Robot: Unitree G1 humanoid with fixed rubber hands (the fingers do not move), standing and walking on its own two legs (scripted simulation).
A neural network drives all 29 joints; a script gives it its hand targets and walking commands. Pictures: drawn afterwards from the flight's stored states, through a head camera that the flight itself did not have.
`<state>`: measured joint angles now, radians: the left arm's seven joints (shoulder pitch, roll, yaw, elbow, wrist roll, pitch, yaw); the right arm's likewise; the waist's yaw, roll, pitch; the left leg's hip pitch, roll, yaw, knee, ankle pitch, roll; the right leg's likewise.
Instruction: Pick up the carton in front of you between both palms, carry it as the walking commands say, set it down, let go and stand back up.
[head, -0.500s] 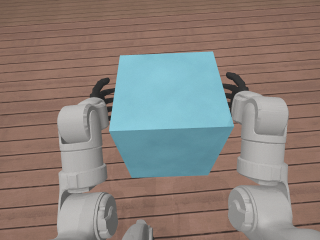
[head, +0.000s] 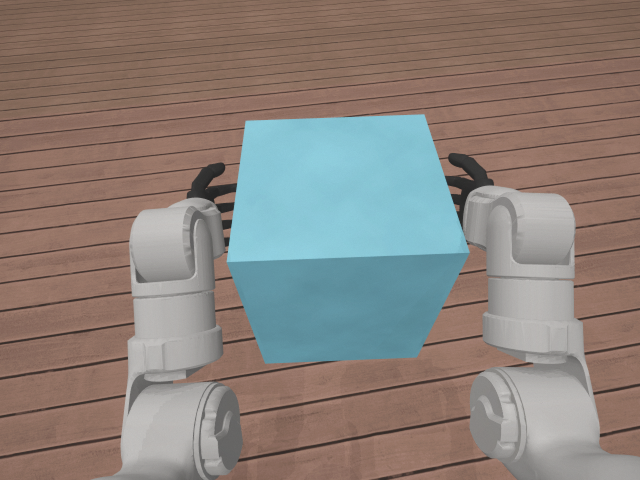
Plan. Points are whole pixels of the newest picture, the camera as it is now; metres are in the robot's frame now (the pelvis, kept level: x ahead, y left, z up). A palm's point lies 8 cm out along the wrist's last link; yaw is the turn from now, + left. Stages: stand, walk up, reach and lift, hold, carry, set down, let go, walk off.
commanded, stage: carry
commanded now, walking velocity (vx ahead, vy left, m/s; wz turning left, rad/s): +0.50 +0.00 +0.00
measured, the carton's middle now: (338, 248) +0.39 +0.00 +0.10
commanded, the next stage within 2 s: none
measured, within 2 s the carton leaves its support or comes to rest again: neither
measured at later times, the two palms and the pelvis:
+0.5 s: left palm (233, 63) +0.70 +0.15 +0.21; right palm (424, 71) +0.66 -0.15 +0.20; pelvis +0.31 +0.04 +0.06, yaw -1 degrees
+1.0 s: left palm out of the picture +0.98 +0.18 +0.27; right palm out of the picture +1.01 -0.12 +0.28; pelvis +0.62 +0.00 +0.11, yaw +0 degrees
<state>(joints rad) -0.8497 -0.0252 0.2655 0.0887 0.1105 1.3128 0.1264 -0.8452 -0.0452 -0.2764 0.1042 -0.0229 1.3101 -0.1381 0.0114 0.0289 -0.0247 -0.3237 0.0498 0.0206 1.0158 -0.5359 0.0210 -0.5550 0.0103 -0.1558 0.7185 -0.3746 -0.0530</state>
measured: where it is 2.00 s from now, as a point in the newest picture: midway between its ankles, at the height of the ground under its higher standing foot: (322, 190)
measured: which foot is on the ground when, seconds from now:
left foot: up 0.00-0.30, down 0.32-0.74, up 0.76-1.00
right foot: down 0.00-0.34, up 0.36-0.68, down 0.70-1.00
